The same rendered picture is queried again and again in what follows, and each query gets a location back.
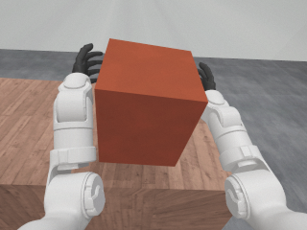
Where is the carton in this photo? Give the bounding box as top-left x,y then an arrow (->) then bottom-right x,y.
94,38 -> 208,167

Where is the pedestal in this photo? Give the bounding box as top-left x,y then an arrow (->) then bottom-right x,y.
0,78 -> 233,230

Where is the robot right forearm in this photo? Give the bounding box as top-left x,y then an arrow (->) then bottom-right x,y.
201,89 -> 287,205

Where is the robot left upper arm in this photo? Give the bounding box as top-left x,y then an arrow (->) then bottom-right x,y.
17,172 -> 106,230

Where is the left robot hand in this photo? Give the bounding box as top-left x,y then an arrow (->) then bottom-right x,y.
72,43 -> 103,84

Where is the right robot hand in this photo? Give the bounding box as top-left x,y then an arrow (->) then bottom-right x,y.
197,62 -> 216,91

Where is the robot right upper arm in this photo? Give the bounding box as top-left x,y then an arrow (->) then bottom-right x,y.
224,169 -> 307,230

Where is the robot left forearm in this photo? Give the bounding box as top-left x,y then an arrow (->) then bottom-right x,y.
44,72 -> 97,213

